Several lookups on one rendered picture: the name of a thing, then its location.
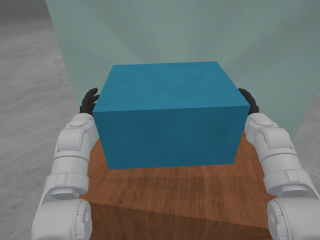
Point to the carton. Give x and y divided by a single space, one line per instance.
169 115

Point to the right robot upper arm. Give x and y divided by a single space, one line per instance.
294 218

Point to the robot left hand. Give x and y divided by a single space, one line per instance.
88 101

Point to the left robot upper arm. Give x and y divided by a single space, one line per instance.
68 219

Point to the robot right hand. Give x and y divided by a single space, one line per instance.
253 108

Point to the right robot forearm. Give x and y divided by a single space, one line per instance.
284 175

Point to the pedestal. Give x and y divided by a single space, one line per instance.
202 202

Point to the left robot forearm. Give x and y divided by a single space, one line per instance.
68 178

